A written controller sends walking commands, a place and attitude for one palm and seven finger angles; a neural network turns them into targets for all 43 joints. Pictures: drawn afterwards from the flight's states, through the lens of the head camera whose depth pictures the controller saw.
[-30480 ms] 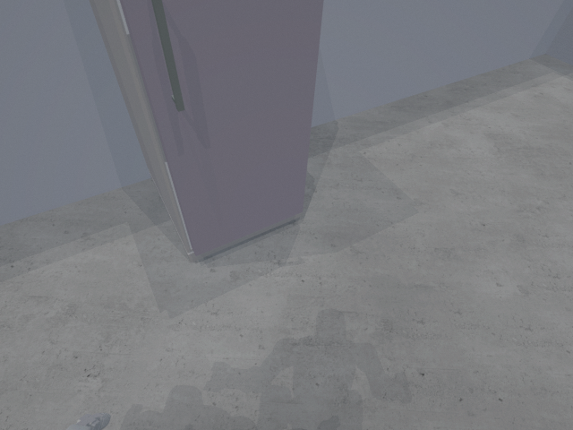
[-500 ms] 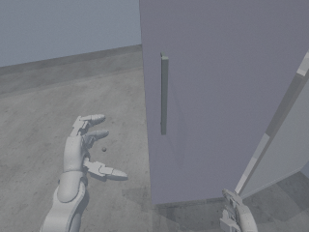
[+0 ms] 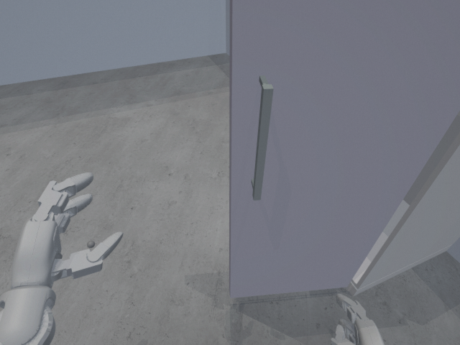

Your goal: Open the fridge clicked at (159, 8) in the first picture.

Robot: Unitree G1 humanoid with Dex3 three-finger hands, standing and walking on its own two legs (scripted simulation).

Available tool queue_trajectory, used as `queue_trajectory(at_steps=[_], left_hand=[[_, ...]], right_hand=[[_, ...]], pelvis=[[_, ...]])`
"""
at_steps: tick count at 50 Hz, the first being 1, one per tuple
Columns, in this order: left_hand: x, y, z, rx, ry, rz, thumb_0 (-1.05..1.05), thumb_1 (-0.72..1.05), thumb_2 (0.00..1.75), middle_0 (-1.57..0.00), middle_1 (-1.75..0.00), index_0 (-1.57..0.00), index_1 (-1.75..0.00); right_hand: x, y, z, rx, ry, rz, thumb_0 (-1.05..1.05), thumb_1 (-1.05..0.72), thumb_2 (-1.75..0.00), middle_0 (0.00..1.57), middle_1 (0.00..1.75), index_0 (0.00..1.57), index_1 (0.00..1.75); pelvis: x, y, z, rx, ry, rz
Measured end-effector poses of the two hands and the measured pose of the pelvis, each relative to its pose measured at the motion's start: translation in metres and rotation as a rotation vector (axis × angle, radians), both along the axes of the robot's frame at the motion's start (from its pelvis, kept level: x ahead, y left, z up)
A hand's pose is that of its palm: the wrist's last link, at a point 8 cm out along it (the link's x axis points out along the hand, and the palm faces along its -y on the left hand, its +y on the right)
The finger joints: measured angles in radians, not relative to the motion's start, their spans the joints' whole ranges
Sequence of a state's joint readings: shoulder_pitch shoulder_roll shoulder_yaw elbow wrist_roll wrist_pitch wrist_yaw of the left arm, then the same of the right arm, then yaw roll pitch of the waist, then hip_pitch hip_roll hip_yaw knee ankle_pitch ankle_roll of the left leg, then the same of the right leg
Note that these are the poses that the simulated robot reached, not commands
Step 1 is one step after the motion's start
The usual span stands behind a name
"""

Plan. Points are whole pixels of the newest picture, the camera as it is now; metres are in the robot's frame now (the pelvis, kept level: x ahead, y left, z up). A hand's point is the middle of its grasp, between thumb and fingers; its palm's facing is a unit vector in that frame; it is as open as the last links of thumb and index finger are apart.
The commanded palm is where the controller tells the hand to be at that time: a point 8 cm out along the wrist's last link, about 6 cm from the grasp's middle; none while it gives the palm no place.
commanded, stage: draw the hand back to the body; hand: left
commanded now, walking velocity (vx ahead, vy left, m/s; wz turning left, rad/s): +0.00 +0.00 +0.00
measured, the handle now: (259, 145) +0.48 +0.00 +0.13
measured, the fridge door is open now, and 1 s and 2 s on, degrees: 73 73 73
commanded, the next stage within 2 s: step back with the hand held close in 0.54 s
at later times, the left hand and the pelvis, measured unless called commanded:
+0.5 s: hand (54, 249) +0.19 +0.26 +0.15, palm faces +0.43 -0.83 -0.35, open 7.4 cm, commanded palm +0.13 +0.30 +0.17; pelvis +0.00 +0.00 +0.00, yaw +0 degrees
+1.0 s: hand (61, 252) +0.18 +0.25 +0.15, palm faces +0.34 -0.82 -0.46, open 7.4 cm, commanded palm +0.12 +0.30 +0.17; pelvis -0.02 +0.00 +0.00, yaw -1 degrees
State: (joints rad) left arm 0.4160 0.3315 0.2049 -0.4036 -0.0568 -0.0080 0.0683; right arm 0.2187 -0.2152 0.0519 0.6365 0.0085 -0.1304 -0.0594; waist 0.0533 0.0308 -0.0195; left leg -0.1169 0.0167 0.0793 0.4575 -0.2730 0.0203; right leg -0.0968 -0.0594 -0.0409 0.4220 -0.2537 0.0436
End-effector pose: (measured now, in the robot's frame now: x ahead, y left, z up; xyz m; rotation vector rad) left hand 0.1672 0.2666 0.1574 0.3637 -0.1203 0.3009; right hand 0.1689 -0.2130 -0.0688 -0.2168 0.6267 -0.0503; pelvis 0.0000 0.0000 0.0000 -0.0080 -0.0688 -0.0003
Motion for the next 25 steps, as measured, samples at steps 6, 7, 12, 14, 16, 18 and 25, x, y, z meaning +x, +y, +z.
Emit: queue_trajectory(at_steps=[6, 7, 12, 14, 16, 18, 25], left_hand=[[-0.012, 0.026, 0.007, 0.040, -0.012, 0.075, 0.01, 0.52, 0.72, -0.22, -0.53, -0.22, -0.53], [-0.014, 0.030, 0.009, 0.047, -0.014, 0.089, 0.01, 0.55, 0.73, -0.22, -0.51, -0.22, -0.51], [-0.023, 0.046, 0.015, 0.067, -0.028, 0.157, 0.01, 0.72, 0.82, -0.21, -0.41, -0.21, -0.41], [-0.025, 0.046, 0.014, 0.057, -0.033, 0.168, 0.01, 0.77, 0.84, -0.21, -0.38, -0.21, -0.38], [-0.025, 0.044, 0.012, 0.042, -0.034, 0.167, 0.01, 0.81, 0.86, -0.21, -0.35, -0.21, -0.36], [-0.024, 0.041, 0.010, 0.030, -0.030, 0.158, 0.01, 0.84, 0.87, -0.20, -0.34, -0.21, -0.34], [-0.023, 0.033, 0.009, 0.032, -0.020, 0.135, 0.02, 0.88, 0.90, -0.21, -0.31, -0.21, -0.31]], right_hand=[[0.002, 0.003, 0.002, -0.006, -0.008, 0.002, 0.01, -0.91, -0.90, 0.20, 0.30, 0.20, 0.30], [0.003, 0.004, 0.003, -0.007, -0.010, 0.004, 0.01, -0.91, -0.90, 0.20, 0.30, 0.20, 0.30], [0.007, 0.005, 0.004, -0.011, -0.020, 0.016, 0.01, -0.91, -0.90, 0.20, 0.30, 0.20, 0.30], [0.008, 0.006, 0.005, -0.014, -0.020, 0.026, 0.01, -0.91, -0.90, 0.20, 0.30, 0.20, 0.30], [0.009, 0.006, 0.005, -0.018, -0.020, 0.034, 0.01, -0.91, -0.90, 0.20, 0.30, 0.20, 0.30], [0.009, 0.006, 0.005, -0.021, -0.019, 0.038, 0.01, -0.91, -0.90, 0.20, 0.30, 0.20, 0.30], [0.009, 0.003, 0.007, -0.020, -0.027, 0.034, 0.01, -0.91, -0.90, 0.20, 0.30, 0.20, 0.30]], pelvis=[[-0.001, 0.004, 0.000, -0.002, -0.004, -0.001], [-0.001, 0.004, 0.000, -0.002, -0.005, -0.001], [-0.002, 0.005, 0.001, -0.003, -0.007, 0.002], [-0.003, 0.005, 0.001, -0.002, -0.007, 0.005], [-0.004, 0.005, 0.001, -0.002, -0.007, 0.008], [-0.004, 0.004, 0.001, -0.002, -0.007, 0.009], [-0.004, 0.000, 0.001, -0.003, -0.012, 0.008]])
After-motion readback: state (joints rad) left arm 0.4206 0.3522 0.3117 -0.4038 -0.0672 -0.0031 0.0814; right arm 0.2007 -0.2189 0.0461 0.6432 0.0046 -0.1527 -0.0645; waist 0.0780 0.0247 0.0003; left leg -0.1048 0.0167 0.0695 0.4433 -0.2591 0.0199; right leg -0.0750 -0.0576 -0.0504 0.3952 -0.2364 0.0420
